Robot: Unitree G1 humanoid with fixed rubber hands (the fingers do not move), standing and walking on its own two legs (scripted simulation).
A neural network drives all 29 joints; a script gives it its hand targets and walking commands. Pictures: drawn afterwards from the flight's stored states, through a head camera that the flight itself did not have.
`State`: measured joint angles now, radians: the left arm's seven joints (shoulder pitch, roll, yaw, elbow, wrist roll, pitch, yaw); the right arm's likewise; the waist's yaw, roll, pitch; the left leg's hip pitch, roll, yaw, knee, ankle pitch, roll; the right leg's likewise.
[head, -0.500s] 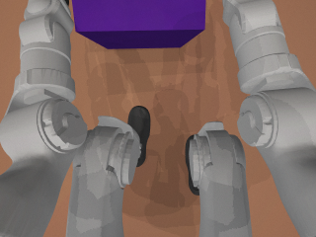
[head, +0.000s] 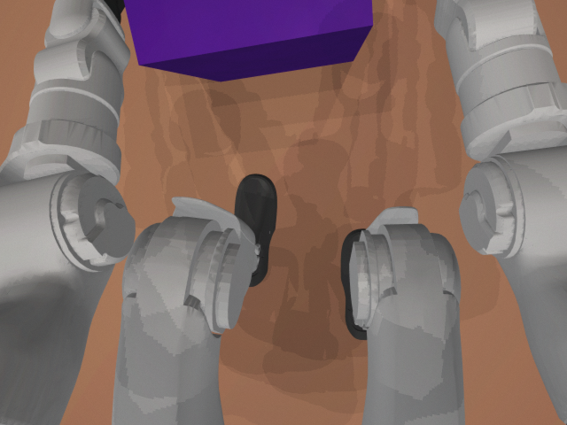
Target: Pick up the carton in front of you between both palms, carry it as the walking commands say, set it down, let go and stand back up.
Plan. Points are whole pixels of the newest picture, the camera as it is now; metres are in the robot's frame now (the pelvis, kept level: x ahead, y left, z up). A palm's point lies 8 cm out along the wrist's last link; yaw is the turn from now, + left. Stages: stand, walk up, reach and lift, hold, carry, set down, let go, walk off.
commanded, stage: set down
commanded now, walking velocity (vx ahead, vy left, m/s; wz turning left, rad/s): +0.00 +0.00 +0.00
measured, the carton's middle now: out of the picture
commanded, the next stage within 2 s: let go in 1.18 s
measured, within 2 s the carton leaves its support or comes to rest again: neither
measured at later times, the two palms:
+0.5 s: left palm out of the picture +0.53 +0.24 -0.06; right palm out of the picture +0.61 -0.12 -0.06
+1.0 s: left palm out of the picture +0.52 +0.25 +0.09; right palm out of the picture +0.61 -0.14 +0.09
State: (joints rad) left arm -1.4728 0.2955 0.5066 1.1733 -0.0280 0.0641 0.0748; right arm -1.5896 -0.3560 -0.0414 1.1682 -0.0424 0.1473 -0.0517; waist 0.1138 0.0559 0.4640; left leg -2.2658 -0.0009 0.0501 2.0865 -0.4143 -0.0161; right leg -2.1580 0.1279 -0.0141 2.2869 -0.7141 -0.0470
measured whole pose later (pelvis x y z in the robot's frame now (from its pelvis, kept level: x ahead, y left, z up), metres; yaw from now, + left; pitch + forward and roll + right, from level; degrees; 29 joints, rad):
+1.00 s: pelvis +0.03 +0.01 +0.19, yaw -1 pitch +48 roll +1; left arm -1.10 0.19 0.39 0.70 -0.06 0.22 0.11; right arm -1.36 -0.42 -0.12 0.99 0.01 0.24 0.04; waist 0.15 -0.03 -0.01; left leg -1.91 -0.02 0.01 1.41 -0.32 0.01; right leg -1.82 0.10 0.02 1.54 -0.55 -0.02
